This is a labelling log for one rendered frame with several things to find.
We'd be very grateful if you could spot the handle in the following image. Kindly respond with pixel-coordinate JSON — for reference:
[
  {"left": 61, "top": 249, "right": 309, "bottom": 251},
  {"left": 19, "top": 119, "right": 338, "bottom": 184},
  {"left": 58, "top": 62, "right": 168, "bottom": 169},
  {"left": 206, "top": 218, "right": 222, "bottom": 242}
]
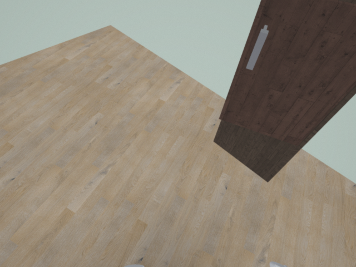
[{"left": 246, "top": 25, "right": 269, "bottom": 70}]

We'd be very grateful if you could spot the cupboard door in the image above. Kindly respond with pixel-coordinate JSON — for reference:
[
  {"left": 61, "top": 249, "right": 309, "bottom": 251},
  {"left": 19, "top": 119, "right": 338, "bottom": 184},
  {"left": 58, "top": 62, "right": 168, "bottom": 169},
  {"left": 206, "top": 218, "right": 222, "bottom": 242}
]
[{"left": 219, "top": 0, "right": 356, "bottom": 146}]

